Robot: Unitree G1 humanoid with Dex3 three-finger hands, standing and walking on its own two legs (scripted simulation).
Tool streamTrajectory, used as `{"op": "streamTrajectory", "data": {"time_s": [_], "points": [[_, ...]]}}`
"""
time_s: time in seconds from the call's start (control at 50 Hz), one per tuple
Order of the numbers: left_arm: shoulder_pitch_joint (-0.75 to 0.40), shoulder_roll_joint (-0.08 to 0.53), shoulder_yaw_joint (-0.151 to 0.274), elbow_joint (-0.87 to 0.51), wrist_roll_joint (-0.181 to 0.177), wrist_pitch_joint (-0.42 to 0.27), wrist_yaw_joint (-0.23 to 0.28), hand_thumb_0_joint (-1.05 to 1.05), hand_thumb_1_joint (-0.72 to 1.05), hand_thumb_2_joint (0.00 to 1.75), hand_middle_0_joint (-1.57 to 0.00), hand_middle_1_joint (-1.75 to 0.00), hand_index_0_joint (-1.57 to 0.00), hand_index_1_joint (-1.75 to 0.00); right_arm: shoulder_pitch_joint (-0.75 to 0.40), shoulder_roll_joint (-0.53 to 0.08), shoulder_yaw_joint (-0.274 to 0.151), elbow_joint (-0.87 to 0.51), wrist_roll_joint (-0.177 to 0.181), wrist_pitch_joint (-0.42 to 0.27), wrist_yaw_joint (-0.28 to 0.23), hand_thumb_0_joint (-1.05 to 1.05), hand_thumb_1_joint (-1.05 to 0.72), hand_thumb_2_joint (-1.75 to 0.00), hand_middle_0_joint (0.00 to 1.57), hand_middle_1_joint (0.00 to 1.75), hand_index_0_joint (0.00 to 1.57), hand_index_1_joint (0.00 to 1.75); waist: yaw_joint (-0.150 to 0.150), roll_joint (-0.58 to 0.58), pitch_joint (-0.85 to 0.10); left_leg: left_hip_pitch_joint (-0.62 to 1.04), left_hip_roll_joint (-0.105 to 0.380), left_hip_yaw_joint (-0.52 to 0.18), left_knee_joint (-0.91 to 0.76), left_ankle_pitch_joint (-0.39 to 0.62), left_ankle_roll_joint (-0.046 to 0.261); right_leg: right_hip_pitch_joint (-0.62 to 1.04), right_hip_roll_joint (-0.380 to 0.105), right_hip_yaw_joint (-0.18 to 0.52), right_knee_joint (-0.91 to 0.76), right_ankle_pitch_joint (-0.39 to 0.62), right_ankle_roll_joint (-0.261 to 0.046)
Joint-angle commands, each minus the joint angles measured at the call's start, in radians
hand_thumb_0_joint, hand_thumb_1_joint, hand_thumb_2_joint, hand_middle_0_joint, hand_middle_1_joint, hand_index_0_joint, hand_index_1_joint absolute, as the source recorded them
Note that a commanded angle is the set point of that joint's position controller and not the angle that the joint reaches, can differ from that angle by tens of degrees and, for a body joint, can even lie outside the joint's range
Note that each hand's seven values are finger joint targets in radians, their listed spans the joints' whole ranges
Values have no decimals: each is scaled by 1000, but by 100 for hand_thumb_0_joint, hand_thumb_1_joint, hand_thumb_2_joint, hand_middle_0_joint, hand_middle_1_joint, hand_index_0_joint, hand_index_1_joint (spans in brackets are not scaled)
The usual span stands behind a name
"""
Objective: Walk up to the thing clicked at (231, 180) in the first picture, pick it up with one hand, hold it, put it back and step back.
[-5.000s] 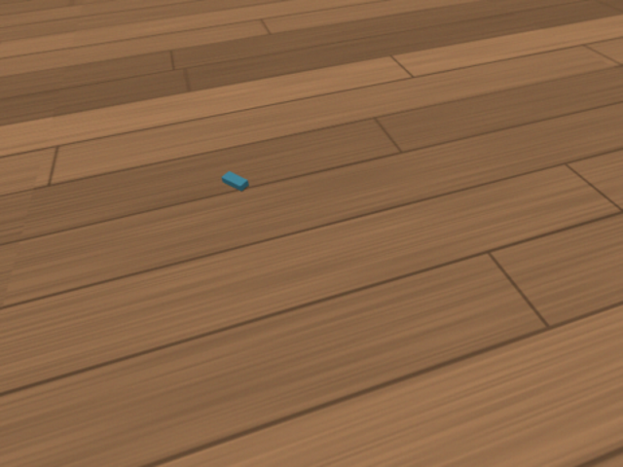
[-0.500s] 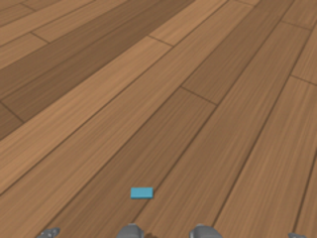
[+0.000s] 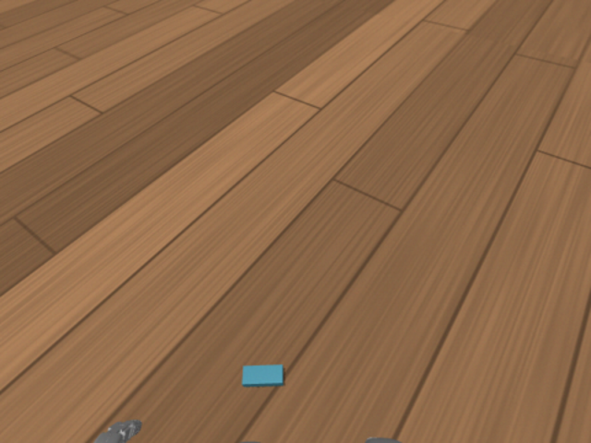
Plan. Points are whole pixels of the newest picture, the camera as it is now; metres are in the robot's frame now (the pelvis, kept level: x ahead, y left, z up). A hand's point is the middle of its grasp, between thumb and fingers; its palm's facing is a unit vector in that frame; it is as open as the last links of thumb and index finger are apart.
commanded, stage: walk up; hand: left
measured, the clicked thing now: (263, 375) +0.41 +0.17 -0.73
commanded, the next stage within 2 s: stand in 0.92 s
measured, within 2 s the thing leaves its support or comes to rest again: neither
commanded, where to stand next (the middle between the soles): +0.06 -0.01 m, yaw +1 degrees
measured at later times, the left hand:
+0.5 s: hand out of the picture +0.10 +0.27 -0.14, palm faces +0.03 -0.95 -0.32, open 7.4 cm
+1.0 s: hand out of the picture +0.08 +0.27 -0.14, palm faces +0.06 -0.94 -0.32, open 7.4 cm
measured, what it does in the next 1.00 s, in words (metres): stands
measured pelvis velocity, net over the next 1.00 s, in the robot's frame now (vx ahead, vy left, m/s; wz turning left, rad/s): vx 0.01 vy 0.01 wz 0.05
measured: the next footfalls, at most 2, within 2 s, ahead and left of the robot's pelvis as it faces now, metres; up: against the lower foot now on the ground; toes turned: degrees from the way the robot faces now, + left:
none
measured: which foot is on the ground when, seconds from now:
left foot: down 0.00-1.00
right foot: down 0.00-1.00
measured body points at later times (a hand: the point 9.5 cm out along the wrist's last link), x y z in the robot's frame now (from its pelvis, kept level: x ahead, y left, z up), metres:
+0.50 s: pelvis +0.01 +0.01 +0.01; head +0.04 +0.02 +0.46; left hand +0.10 +0.32 -0.12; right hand +0.09 -0.31 -0.11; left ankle +0.03 +0.17 -0.72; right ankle +0.02 -0.11 -0.72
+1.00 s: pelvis +0.01 +0.01 +0.02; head +0.03 +0.02 +0.47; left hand +0.08 +0.32 -0.11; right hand +0.11 -0.30 -0.11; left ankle +0.03 +0.17 -0.72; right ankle +0.02 -0.11 -0.72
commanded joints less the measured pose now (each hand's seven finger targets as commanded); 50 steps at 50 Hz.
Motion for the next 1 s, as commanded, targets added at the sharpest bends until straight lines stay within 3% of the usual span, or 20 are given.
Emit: {"op": "streamTrajectory", "data": {"time_s": [0.0,0.04,0.1,0.16,0.28,0.32,0.36,0.4,0.52,0.66,0.7,0.8,0.88,0.9,0.98], "points": [[-55,247,62,-68,-5,-28,15,0,90,90,-20,-30,-20,-30,-14,-215,-46,-35,-4,-21,-17,0,-90,-90,20,30,20,30,11,-72,-110,-4,-5,-16,-79,82,79,69,-115,180,-266,63,-93],[-69,235,56,-67,-10,-25,13,0,90,90,-20,-30,-20,-30,-7,-203,-40,-20,-3,-21,-15,0,-90,-90,20,30,20,30,1,-54,-95,53,-19,5,-110,60,68,21,-134,184,-300,19,-92],[-76,226,56,-59,-8,-19,10,0,90,90,-20,-30,-20,-30,8,-226,-44,-8,-9,-22,-14,0,-90,-90,20,30,20,30,1,-21,-102,58,43,-86,-189,62,93,35,-90,131,-253,22,-57],[-47,221,59,-35,-9,-18,8,0,90,90,-20,-30,-20,-30,-24,-239,-41,-11,-8,-22,-15,0,-90,-90,20,30,20,30,23,7,-107,21,77,-127,-213,79,110,99,-68,105,-238,55,-45],[-52,228,61,-27,-9,-20,8,0,90,90,-20,-30,-20,-30,-41,-216,-36,-11,-3,-17,-15,0,-90,-90,20,30,20,30,17,-5,-125,54,31,-60,-164,162,90,105,-94,119,-283,107,-60],[-62,223,58,-31,-11,-21,9,0,90,90,-20,-30,-20,-30,-25,-214,-34,-6,-2,-18,-16,0,-90,-90,20,30,20,30,9,-15,-142,80,32,-53,-158,219,88,108,-99,117,-279,152,-58],[-63,216,59,-30,-12,-19,10,0,90,90,-20,-30,-20,-30,-13,-224,-37,-3,-3,-20,-19,0,-90,-90,20,30,20,30,8,19,-159,81,64,-86,-184,287,97,134,-83,85,-229,214,-49],[-38,212,57,-17,-12,-15,11,0,90,90,-20,-30,-20,-30,-44,-232,-39,-12,-3,-19,-21,0,-90,-90,20,30,20,30,23,41,-160,80,93,-119,-194,294,114,145,-70,62,-210,220,-38],[-61,228,60,-23,-7,-17,9,0,90,90,-20,-30,-20,-30,-53,-213,-39,-18,-2,-9,-18,0,-90,-90,20,30,20,30,10,-5,-136,55,35,-61,-156,221,90,138,-105,98,-278,172,-62],[-43,211,57,-21,-6,-12,6,0,90,90,-20,-30,-20,-30,-77,-230,-41,-22,-8,-13,-17,0,-90,-90,20,30,20,30,22,49,-138,39,83,-133,-223,197,112,161,-71,55,-246,128,-38],[-41,212,57,-20,-7,-12,3,0,90,90,-20,-30,-20,-30,-88,-227,-39,-27,-9,-13,-15,0,-90,-90,20,30,20,30,23,52,-127,25,75,-128,-235,159,105,170,-72,58,-259,123,-38],[-46,222,61,-25,-6,-17,5,0,90,90,-20,-30,-20,-30,-78,-213,-39,-28,-5,-10,-15,0,-90,-90,20,30,20,30,17,19,-134,49,40,-89,-189,207,92,157,-94,77,-285,141,-51],[-45,219,63,-36,-5,-17,7,0,90,90,-20,-30,-20,-30,-57,-216,-40,-29,-5,-11,-14,0,-90,-90,20,30,20,30,14,7,-144,60,47,-99,-191,231,98,160,-92,68,-274,148,-45],[-28,170,32,20,-27,-33,16,0,90,90,-20,-30,-20,-30,-136,-159,-20,-25,-15,-2,4,0,-90,-90,20,30,20,30,33,92,-172,86,72,-125,-249,217,75,191,-96,82,-333,133,-31],[-58,203,29,55,-20,-56,29,0,90,90,-20,-30,-20,-30,-123,-165,-14,-7,-6,10,17,0,-90,-90,20,30,20,30,11,28,-131,119,62,-108,-273,277,53,223,-99,72,-371,223,-15]]}}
